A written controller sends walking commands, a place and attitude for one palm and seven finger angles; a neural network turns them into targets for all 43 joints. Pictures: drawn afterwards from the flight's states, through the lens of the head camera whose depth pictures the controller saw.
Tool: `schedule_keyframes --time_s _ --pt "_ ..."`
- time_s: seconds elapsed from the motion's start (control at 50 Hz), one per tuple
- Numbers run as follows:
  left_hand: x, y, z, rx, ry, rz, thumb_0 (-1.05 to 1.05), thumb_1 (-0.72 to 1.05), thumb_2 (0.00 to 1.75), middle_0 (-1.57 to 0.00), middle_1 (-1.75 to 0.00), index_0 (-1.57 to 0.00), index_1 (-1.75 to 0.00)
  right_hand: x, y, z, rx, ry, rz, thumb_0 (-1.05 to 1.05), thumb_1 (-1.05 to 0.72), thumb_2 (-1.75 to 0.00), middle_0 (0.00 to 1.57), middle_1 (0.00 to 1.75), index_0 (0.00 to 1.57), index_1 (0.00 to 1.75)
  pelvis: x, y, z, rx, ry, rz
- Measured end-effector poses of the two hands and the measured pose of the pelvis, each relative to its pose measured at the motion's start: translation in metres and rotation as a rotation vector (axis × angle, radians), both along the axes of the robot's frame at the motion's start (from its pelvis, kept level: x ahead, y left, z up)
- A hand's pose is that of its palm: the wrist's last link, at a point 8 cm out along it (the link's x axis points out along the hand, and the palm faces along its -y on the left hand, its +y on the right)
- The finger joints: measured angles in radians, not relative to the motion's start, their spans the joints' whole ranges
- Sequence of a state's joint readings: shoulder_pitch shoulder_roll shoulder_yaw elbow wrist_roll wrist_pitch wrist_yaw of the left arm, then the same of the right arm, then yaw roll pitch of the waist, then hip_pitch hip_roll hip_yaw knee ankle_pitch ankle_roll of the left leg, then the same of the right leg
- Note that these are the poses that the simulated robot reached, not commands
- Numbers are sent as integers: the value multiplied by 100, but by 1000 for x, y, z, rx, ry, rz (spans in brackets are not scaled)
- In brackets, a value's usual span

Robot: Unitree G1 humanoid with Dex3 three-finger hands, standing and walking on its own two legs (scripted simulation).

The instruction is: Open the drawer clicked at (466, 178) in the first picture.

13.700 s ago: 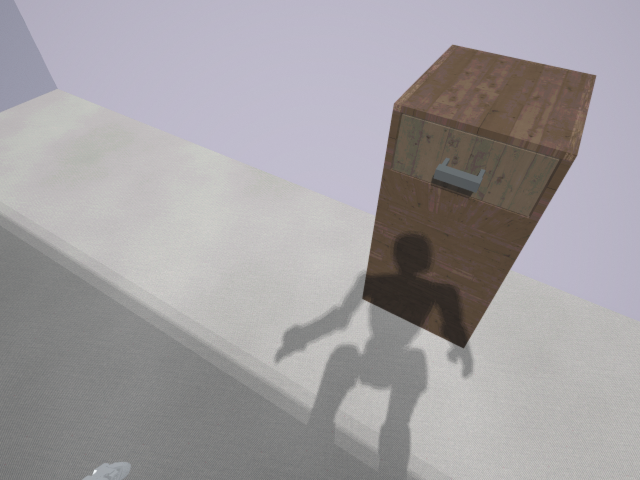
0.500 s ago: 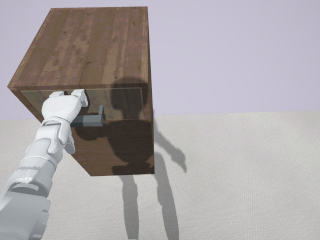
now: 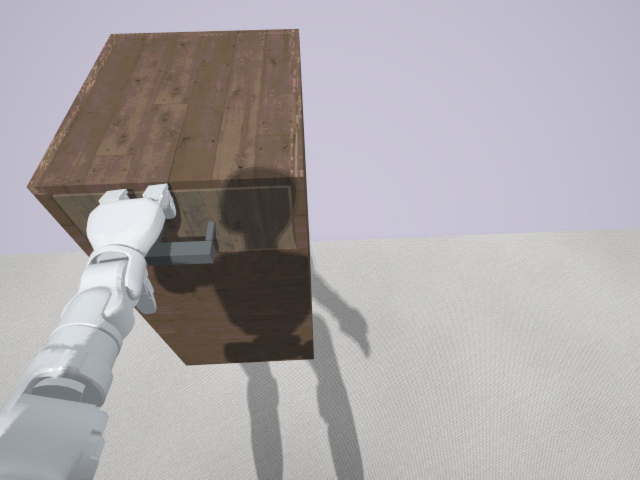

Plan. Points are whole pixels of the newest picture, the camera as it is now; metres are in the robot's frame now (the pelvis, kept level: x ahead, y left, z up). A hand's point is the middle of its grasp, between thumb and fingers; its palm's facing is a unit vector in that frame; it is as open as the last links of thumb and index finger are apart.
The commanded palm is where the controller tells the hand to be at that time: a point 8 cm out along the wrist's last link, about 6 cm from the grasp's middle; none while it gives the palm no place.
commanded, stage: move the hooked fingers above the handle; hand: left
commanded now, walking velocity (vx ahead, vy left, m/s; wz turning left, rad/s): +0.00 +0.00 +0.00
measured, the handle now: (182, 241) +0.48 +0.23 -0.04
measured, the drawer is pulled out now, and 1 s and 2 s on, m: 0.00 0.00 0.00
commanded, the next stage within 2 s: lower the fingers behind the handle in 1.46 s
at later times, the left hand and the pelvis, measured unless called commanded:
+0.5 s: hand (156, 257) +0.41 +0.24 +0.01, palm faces -0.17 -0.05 -0.98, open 13.9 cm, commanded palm +0.41 +0.22 +0.07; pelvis -0.01 +0.00 +0.00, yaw +1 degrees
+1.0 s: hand (143, 258) +0.40 +0.25 +0.03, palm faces -0.16 -0.01 -0.99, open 13.9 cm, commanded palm +0.40 +0.22 +0.07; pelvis -0.01 -0.01 +0.00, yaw +2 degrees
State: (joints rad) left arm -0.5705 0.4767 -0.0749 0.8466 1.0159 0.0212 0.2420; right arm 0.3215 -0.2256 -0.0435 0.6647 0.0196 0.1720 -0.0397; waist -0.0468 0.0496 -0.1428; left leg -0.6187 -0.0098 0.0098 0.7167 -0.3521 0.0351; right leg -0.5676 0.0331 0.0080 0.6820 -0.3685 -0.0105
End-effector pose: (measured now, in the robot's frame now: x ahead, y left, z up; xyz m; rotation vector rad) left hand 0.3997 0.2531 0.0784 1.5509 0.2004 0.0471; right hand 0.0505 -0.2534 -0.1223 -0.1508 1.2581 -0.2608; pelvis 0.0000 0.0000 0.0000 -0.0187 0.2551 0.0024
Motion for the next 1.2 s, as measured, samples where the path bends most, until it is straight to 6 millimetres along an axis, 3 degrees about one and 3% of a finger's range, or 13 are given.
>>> schedule_keyframes --time_s 0.14,0.2,0.3,0.42,0.52,0.58,0.64,0.74,0.88,0.94,1.0,1.12,1.2 --pt "-7 -46 -9 -90 -9 -233 0 -49 30 -32 -120 -32 -120 9 -5 6 -38 -28 31 1 -91 -90 21 30 20 30 -3 5 -2 -2 -12 7" --pt "-5 -51 -11 -87 -81 -248 0 -49 30 -32 -120 -32 -120 11 -7 4 -48 -44 32 1 -91 -90 21 30 20 30 -8 6 -6 0 4 -2" --pt "3 -20 -6 15 -176 -102 0 -49 30 -32 -120 -32 -120 8 -6 -4 -37 -38 35 1 -91 -90 20 30 20 30 -14 5 -11 1 32 -11" --pt "2 17 -8 57 -13 95 0 -49 30 -31 -120 -31 -120 -4 -1 -6 -7 6 21 1 -91 -90 20 30 20 30 -12 3 -6 -2 29 0" --pt "1 -25 -13 -58 75 -105 0 -49 30 -32 -120 -31 -120 -9 -4 1 -43 26 26 1 -91 -90 21 30 20 30 -5 4 -3 -5 2 17" --pt "2 -62 -9 -108 12 -281 0 -49 30 -32 -120 -32 -120 -9 -8 3 -61 17 18 1 -91 -90 21 30 20 30 -3 4 -4 -5 -1 11" --pt "8 -77 -1 -118 -113 -332 0 -49 30 -32 -120 -32 -120 -7 -10 0 -60 1 9 1 -91 -90 20 30 20 30 -5 4 -8 -2 13 -5" --pt "8 -71 -2 -14 -216 -225 0 -49 30 -38 -124 -31 -120 -3 -6 -12 -13 -9 11 1 -91 -90 20 30 20 30 -10 2 -11 9 30 -32" --pt "-10 -6 -4 64 -53 113 0 -49 30 -36 -122 -31 -120 10 0 -11 34 -29 4 1 -91 -90 20 30 20 30 -9 -7 -2 19 4 -26" --pt "-14 9 2 44 29 131 0 -49 30 -34 -121 -32 -120 16 -6 -2 2 -43 25 1 -91 -90 21 30 20 30 -8 -12 2 14 -16 5" --pt "-12 -6 4 12 69 6 0 -49 30 -33 -121 -32 -120 21 -16 5 -47 -50 70 1 -91 -90 21 30 20 30 -7 -13 2 8 -26 36" --pt "0 -73 -6 -94 -3 -299 0 -49 30 -32 -120 -32 -120 25 -34 8 -107 -64 73 1 -91 -90 21 30 20 30 -9 -10 -7 2 3 31" --pt "14 -80 -8 -87 -146 -284 0 -49 30 -33 -120 -32 -120 17 -35 1 -105 -64 37 1 -91 -90 20 30 20 30 -11 -9 -14 7 42 1"
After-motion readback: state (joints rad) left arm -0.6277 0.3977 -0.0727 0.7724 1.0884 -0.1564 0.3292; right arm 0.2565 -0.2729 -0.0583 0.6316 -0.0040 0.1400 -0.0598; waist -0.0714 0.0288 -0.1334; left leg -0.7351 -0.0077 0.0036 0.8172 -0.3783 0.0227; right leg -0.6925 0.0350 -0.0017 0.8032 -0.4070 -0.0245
